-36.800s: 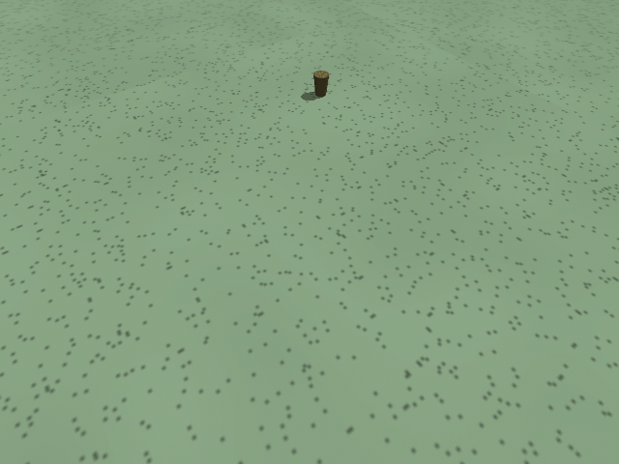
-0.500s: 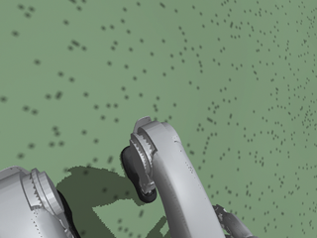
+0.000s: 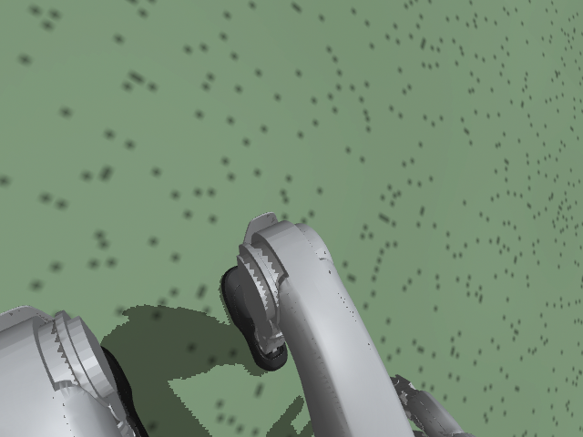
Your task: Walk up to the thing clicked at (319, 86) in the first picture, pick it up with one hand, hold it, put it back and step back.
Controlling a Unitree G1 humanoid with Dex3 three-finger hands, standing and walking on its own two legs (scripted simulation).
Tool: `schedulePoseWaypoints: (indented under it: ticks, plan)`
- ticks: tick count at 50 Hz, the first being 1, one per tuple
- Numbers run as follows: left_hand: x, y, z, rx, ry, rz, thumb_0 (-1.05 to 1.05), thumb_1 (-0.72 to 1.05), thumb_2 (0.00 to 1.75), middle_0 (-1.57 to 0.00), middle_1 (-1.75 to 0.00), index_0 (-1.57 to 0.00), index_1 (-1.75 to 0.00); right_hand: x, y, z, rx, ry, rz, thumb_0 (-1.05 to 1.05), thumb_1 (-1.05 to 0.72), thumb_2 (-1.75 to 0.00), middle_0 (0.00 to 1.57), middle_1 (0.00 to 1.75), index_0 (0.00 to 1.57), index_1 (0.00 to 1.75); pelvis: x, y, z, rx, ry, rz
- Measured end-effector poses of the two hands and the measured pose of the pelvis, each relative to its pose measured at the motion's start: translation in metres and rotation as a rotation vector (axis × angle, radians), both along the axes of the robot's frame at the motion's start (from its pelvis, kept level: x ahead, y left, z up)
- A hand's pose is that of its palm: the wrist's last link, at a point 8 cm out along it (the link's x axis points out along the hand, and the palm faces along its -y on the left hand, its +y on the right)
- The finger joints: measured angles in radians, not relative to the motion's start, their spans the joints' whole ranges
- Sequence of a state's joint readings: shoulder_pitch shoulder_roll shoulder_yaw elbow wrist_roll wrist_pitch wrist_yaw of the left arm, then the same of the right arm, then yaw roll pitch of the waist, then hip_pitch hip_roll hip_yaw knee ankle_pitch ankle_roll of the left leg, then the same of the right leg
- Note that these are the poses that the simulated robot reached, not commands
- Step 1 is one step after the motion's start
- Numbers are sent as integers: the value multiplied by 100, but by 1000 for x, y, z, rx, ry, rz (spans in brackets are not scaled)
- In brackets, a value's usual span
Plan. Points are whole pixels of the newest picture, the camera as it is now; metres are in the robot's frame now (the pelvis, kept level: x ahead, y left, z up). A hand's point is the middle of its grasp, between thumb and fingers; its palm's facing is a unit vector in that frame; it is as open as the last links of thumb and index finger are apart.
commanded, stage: settle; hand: left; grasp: from the side
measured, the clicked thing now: out of the picture +0.55 +0.28 -0.26
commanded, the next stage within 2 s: lift in 0.96 s
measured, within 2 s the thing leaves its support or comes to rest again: leaves its support in 0.46 s
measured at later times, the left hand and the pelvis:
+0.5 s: hand out of the picture +0.55 +0.31 -0.19, palm faces -0.39 -0.09 -0.92, open 11.6 cm; pelvis +0.01 +0.00 +0.01, yaw +1 degrees
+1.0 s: hand out of the picture +0.53 +0.31 -0.11, palm faces -0.44 -0.09 -0.89, open 11.5 cm; pelvis +0.00 +0.00 +0.04, yaw +4 degrees
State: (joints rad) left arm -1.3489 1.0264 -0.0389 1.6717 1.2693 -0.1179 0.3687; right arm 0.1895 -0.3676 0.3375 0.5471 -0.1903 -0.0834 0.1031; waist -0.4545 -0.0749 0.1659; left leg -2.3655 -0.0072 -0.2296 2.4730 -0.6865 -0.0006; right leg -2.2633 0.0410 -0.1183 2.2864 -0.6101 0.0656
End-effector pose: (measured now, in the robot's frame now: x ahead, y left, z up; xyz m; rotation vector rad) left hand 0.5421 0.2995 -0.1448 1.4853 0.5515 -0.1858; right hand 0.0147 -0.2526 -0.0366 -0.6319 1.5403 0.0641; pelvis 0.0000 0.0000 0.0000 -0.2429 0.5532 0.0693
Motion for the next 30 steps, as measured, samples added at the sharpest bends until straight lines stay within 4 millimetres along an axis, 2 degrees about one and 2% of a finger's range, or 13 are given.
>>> schedulePoseWaypoints:
  ticks: [11,20,24,30]
  plan:
    - [2,1,0,4,-10,1,-3,-31,96,-46,-123,-35,-112,-1,-1,1,-11,2,-5,0,-93,-91,20,30,20,30,0,0,-1,-2,1,-1]
    - [7,9,3,29,-41,8,-2,-25,91,-53,-122,-33,-105,5,-3,2,-16,23,-28,0,-94,-91,20,30,20,30,4,1,1,-3,39,-1]
    - [7,12,12,23,-58,19,-1,-20,87,-56,-122,-31,-102,15,-5,3,-13,28,-40,0,-93,-91,20,30,20,30,8,0,5,1,65,5]
    - [4,18,37,13,-45,36,1,-15,82,-64,-122,-30,-96,40,-11,6,-24,2,-41,0,-93,-91,20,30,20,30,10,-1,17,9,85,17]
